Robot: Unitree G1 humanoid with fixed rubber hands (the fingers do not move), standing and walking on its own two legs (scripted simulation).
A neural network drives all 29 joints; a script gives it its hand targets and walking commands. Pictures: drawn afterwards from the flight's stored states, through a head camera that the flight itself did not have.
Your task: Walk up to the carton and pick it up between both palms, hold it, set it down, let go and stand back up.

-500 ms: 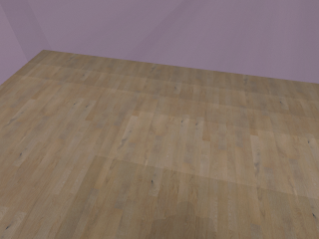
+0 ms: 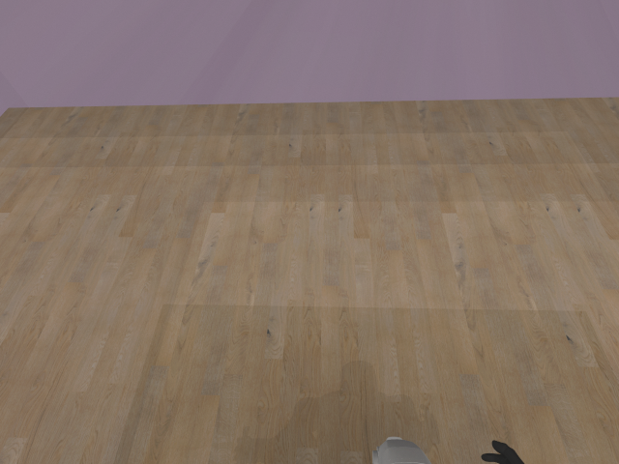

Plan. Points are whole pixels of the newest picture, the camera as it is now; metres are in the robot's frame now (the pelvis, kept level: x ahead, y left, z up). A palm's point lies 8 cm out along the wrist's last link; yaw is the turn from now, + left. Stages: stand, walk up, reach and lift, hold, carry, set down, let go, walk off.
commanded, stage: walk up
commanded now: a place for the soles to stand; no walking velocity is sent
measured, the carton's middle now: out of the picture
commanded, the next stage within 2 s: none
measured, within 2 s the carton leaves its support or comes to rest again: neither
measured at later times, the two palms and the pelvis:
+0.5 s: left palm out of the picture +0.14 +0.15 -0.11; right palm out of the picture -0.13 -0.34 -0.09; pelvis -0.06 -0.06 +0.01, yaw -28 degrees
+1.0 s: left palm (396, 452) +0.16 -0.09 -0.11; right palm out of the picture -0.31 -0.36 -0.11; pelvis -0.12 -0.16 +0.00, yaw -61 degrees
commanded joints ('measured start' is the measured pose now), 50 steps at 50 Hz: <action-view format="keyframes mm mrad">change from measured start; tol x32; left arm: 1 53 55 -10 -78 -11 -20 -33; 50 -12 224 -3 -183 42 9 -92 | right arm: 1 -39 -241 -24 -120 0 3 17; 50 206 -220 -21 -330 34 -57 -12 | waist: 1 0 85 -142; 4 61 -476 -160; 16 -34 233 -127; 32 -6 147 -167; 35 101 -382 -133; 50 2 83 18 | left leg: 1 -46 229 -23 -55 374 212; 4 -347 -162 -15 474 -470 49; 14 190 -128 -137 -194 38 132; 17 4 450 -647 -528 -208 292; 31 66 276 54 -272 67 227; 37 -446 -13 -110 480 -374 40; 47 360 83 -388 -282 -184 136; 50 -11 433 -601 -507 -416 227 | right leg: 1 235 32 -108 -243 115 -31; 4 287 -200 539 -667 663 -296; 14 8 28 404 -533 306 -155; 17 -274 88 188 219 -20 12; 21 -149 47 121 356 175 29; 33 283 37 -131 -383 153 -60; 36 359 -184 520 -670 299 -319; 46 -132 59 416 -473 81 -176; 50 -317 24 160 264 77 29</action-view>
